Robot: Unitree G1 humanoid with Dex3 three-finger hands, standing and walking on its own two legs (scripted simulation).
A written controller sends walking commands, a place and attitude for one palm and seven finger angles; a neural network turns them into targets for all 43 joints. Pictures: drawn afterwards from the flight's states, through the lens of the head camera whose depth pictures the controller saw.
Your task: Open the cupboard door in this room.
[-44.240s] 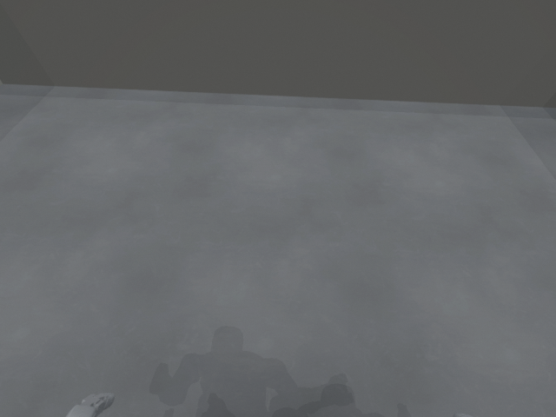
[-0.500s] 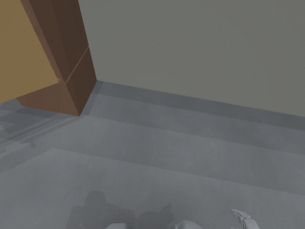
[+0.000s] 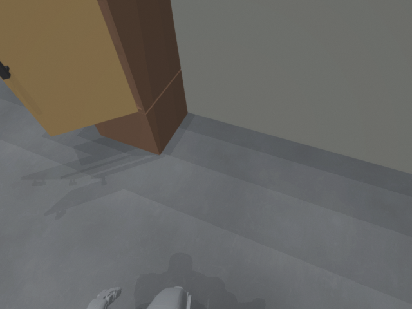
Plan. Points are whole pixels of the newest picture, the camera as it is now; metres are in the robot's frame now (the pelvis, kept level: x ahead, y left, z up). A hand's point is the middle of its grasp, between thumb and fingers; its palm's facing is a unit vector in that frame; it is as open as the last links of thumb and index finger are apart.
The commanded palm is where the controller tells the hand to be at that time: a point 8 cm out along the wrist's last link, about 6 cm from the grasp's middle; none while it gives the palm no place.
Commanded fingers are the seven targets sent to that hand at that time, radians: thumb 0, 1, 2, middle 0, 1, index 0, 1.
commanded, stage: turn to face it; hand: left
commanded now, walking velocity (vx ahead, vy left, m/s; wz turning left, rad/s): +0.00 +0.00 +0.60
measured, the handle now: out of the picture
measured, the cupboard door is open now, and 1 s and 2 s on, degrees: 44 44 44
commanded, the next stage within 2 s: take the last steps up to it in 0.54 s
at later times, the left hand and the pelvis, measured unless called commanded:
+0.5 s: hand out of the picture +0.00 +0.26 -0.17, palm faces +0.30 -0.93 -0.23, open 7.3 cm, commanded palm none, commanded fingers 0.00 0.90 0.90 -0.20 -0.30 -0.20 -0.30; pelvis +0.00 +0.04 +0.00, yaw +15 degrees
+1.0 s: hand out of the picture -0.04 +0.20 -0.16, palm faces +0.45 -0.87 -0.22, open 7.3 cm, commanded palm none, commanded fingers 0.00 0.90 0.90 -0.20 -0.30 -0.20 -0.30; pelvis +0.04 +0.03 +0.01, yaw +24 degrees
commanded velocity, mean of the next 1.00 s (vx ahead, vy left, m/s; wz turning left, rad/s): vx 0.11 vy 0.05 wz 0.29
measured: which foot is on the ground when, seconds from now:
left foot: up 0.00-0.26, down 0.28-0.72, up 0.74-1.00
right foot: down 0.00-0.28, up 0.30-0.72, down 0.74-1.00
